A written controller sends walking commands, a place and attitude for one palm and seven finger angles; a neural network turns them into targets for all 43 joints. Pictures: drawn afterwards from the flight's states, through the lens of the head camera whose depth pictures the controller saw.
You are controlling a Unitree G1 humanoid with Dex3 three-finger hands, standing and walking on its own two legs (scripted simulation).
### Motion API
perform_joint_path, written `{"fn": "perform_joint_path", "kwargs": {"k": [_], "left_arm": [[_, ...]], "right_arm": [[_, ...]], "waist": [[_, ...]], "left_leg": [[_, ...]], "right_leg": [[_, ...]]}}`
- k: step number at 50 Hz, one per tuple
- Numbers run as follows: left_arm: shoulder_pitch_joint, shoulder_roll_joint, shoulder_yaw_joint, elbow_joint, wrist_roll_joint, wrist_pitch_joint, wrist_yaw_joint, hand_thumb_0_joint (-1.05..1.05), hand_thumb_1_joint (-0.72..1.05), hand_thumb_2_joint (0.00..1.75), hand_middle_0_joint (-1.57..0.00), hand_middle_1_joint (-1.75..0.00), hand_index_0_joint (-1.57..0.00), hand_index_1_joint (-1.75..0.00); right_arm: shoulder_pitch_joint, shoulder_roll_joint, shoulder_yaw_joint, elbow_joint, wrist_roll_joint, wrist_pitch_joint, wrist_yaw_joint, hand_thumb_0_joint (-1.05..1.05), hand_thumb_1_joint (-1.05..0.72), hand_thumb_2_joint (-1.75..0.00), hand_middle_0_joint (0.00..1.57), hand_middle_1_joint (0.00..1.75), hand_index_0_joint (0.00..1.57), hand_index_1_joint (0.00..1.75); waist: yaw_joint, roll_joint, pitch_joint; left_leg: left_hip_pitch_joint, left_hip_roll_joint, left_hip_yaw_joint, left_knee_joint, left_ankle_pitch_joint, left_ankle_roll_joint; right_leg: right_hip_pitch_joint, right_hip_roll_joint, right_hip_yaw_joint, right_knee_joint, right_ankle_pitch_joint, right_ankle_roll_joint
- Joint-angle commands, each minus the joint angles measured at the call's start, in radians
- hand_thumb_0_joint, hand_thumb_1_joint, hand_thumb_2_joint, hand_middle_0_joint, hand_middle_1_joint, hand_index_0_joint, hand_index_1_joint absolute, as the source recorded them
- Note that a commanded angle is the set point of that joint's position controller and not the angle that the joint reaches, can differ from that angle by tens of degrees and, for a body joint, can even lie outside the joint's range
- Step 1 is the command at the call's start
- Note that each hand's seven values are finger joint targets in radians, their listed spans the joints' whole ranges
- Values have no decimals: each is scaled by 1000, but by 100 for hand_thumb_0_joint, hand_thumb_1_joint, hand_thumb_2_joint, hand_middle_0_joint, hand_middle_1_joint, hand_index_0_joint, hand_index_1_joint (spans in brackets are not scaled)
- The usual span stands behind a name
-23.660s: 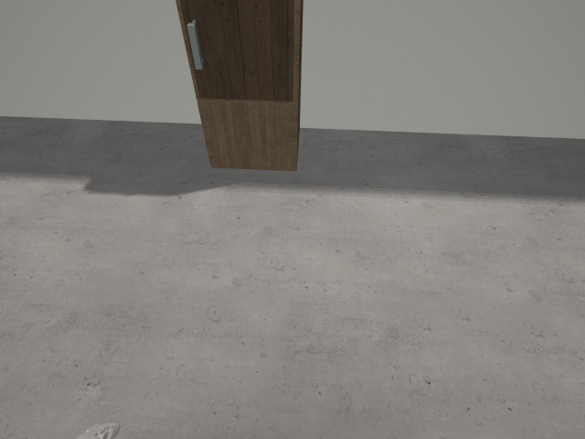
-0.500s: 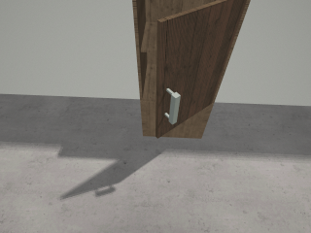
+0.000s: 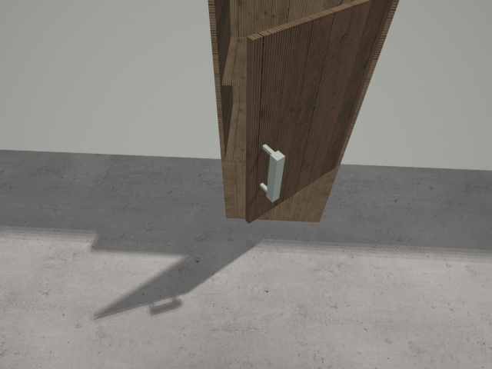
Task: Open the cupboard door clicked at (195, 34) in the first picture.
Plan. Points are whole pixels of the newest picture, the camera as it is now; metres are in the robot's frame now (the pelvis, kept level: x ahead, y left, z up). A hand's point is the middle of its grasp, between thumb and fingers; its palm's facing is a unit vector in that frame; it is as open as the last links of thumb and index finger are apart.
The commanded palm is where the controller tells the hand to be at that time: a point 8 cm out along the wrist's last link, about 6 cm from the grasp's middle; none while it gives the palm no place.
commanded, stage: walk to a spot facing it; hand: left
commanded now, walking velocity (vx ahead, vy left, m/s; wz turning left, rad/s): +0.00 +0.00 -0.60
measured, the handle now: (269, 173) +0.60 -0.03 -0.11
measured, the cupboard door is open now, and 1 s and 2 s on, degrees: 40 40 40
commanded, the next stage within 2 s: none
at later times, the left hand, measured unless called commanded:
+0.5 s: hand out of the picture +0.07 +0.17 -0.17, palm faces -0.13 -0.95 -0.29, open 7.3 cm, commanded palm none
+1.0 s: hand (165, 360) +0.17 +0.17 -0.19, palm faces -0.40 -0.89 -0.23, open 7.3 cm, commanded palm none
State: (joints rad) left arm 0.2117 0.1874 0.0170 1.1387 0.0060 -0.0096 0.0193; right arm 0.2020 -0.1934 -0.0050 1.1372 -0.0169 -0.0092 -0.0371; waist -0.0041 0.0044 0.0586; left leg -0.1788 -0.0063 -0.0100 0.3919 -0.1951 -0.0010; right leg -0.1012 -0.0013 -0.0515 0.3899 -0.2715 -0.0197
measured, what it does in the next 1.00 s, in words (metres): steps on the spot, turning right: left foot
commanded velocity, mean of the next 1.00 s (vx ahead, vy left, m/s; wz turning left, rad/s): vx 0.00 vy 0.00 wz -0.60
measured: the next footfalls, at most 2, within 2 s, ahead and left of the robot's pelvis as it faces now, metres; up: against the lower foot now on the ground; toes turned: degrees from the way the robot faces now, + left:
left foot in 0.90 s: +0.10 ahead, +0.11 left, +0.00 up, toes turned -29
right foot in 1.22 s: -0.01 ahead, -0.15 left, +0.00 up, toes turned -41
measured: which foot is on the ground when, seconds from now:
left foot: down 0.00-0.40, up 0.42-0.88, down 0.90-1.00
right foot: down 0.00-0.88, up 0.90-1.00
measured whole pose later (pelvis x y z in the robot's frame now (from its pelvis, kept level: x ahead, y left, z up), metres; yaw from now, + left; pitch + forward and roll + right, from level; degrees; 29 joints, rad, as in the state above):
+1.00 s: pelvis +0.02 +0.00 -0.01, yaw -29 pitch +3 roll -1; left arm 0.22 0.27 0.10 0.92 0.02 0.05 -0.02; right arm 0.13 -0.19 -0.02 0.85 -0.03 0.00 -0.05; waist 0.05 -0.05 0.09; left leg -0.29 0.04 -0.02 0.56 -0.32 -0.02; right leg -0.48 0.07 0.07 1.03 -0.52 0.03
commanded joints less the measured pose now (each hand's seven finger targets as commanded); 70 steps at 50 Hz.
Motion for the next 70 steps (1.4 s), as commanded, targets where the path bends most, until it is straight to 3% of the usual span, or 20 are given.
{"fn": "perform_joint_path", "kwargs": {"k": [1, 11, 16, 18, 20, 24, 41, 43, 44, 45, 46, 48, 51, 55, 58, 59, 60, 61, 66, 70], "left_arm": [[62, 114, 22, -30, 2, -7, 13, 0, 90, 90, -20, -30, -20, -30], [43, 132, 73, -148, 15, 41, -10, 0, 90, 90, -20, -30, -20, -30], [50, 101, 80, -195, 17, 51, -26, 0, 90, 90, -20, -30, -20, -30], [130, 120, 91, -184, 21, 43, -27, 0, 90, 90, -20, -30, -20, -30], [175, 250, 115, -174, 24, 29, -6, 0, 90, 90, -20, -30, -20, -30], [78, 196, 106, -218, 17, 24, 12, 0, 90, 90, -20, -30, -20, -30], [59, 218, 120, -281, 20, 30, 3, 0, 90, 90, -20, -30, -20, -30], [21, 184, 109, -302, 9, 31, 2, 0, 90, 90, -20, -30, -20, -30], [49, 133, 97, -319, 0, 31, -13, 0, 90, 90, -20, -30, -20, -30], [32, 150, 96, -339, 12, 23, -23, 0, 90, 90, -20, -30, -20, -30], [20, 156, 98, -344, 26, 20, -34, 0, 90, 90, -20, -30, -20, -30], [10, 156, 103, -319, 24, 27, -36, 0, 90, 90, -20, -30, -20, -30], [-28, 118, 81, -330, 14, 35, -53, 0, 90, 90, -20, -30, -20, -30], [-82, 113, 71, -340, 12, 36, -64, 0, 90, 90, -20, -30, -20, -30], [-20, 136, 78, -320, 12, 30, -63, 0, 90, 90, -20, -30, -20, -30], [67, 187, 88, -296, 14, 24, -56, 0, 90, 90, -20, -30, -20, -30], [136, 321, 117, -274, 26, 14, -37, 0, 90, 90, -20, -30, -20, -30], [178, 352, 117, -262, 8, 17, -23, 0, 90, 90, -20, -30, -20, -30], [-46, 246, 97, -328, 21, 36, -1, 0, 90, 90, -20, -30, -20, -30], [-72, 259, 100, -333, 25, 39, -10, 0, 90, 90, -20, -30, -20, -30]], "right_arm": [[56, -91, -14, -19, -3, -3, -7, 0, -90, -90, 20, 30, 20, 30], [66, -157, -73, -125, -8, 23, -25, 0, -90, -90, 20, 30, 20, 30], [39, -185, -87, -176, -15, 17, -21, 0, -90, -90, 20, 30, 20, 30], [-17, -180, -89, -206, -11, 19, -20, 0, -90, -90, 20, 30, 20, 30], [-82, -111, -81, -254, 1, 37, -13, 0, -90, -90, 20, 30, 20, 30], [-71, -92, -79, -245, 0, 41, -1, 0, -90, -90, 20, 30, 20, 30], [-85, -94, -72, -320, 20, 16, -10, 0, -90, -90, 20, 30, 20, 30], [29, -151, -78, -296, 16, -1, -18, 0, -90, -90, 20, 30, 20, 30], [43, -248, -94, -305, -2, -8, -20, 0, -90, -90, 20, 30, 20, 30], [56, -271, -93, -321, -7, 2, -24, 0, -90, -90, 20, 30, 20, 30], [48, -260, -86, -335, -19, 2, -24, 0, -90, -90, 20, 30, 20, 30], [25, -203, -67, -328, -20, -2, -22, 0, -90, -90, 20, 30, 20, 30], [35, -201, -69, -325, -21, -1, -19, 0, -90, -90, 20, 30, 20, 30], [85, -230, -80, -304, -19, 4, -9, 0, -90, -90, 20, 30, 20, 30], [65, -243, -86, -305, -13, 11, -4, 0, -90, -90, 20, 30, 20, 30], [51, -229, -85, -318, -5, 12, 2, 0, -90, -90, 20, 30, 20, 30], [43, -139, -65, -354, 7, 13, 9, 0, -90, -90, 20, 30, 20, 30], [2, -171, -63, -370, 9, 21, -2, 0, -90, -90, 20, 30, 20, 30], [11, -130, -64, -307, 5, 41, 7, 0, -90, -90, 20, 30, 20, 30], [49, -109, -62, -293, 7, 37, 12, 0, -90, -90, 20, 30, 20, 30]], "waist": [[-1, -5, -29], [-4, 61, -43], [18, 198, -50], [72, 68, -65], [104, -364, -27], [34, -76, -56], [13, -128, -121], [-42, 3, -170], [-28, 270, -173], [-23, 243, -121], [-22, 110, -89], [4, 255, -76], [3, 220, -109], [-27, 241, -96], [20, 204, -108], [66, 92, -144], [92, -293, -191], [128, -299, -197], [15, -158, -88], [3, -131, -64]], "left_leg": [[55, 106, -52, -23, 213, 24], [43, 214, -43, 26, 93, 64], [-24, 348, -79, -10, 183, 146], [-116, 270, 17, 169, 158, 79], [-358, 18, 97, 610, -413, -33], [-399, 60, -29, 753, -252, -43], [-155, -14, -42, 253, -156, -35], [150, 105, -141, -19, -36, 1], [268, 378, -415, -92, 86, 115], [164, 517, -474, -100, 192, 213], [72, 495, -441, -88, 239, 236], [55, 378, -263, -16, 501, 178], [123, 286, -41, 50, 633, 125], [72, 294, 19, 67, 575, 100], [-9, 283, 53, 175, 450, 47], [-119, 248, 99, 325, 323, 1], [-391, 95, 200, 596, -231, -66], [-417, 78, 58, 734, -484, -62], [-320, 91, 22, 703, -276, -69], [-198, 47, 60, 459, -230, -62]], "right_leg": [[-47, -108, 106, -68, 256, -21], [-216, -30, 147, 157, 194, -21], [-221, 0, 55, 354, -181, 1], [-84, -27, 104, 147, 83, -16], [-32, -312, 553, -78, 486, -132], [-5, -227, 463, -11, 439, -200], [-66, -115, 549, 61, 534, -146], [-292, -15, 450, 175, 280, -59], [-486, 118, 268, 362, -168, 7], [-511, 77, 140, 575, -366, 47], [-507, 44, 123, 708, -340, 60], [-521, 11, 118, 807, -275, 72], [-461, -9, 26, 640, -227, 71], [-313, 14, -44, 415, -164, 49], [-117, 30, -56, 182, 6, 21], [68, -26, 14, 74, 205, -6], [258, -317, 409, 2, 570, -118], [195, -412, 476, 13, 715, -222], [-94, -226, 342, -5, 358, -180], [-186, -188, 365, -25, 204, -169]]}}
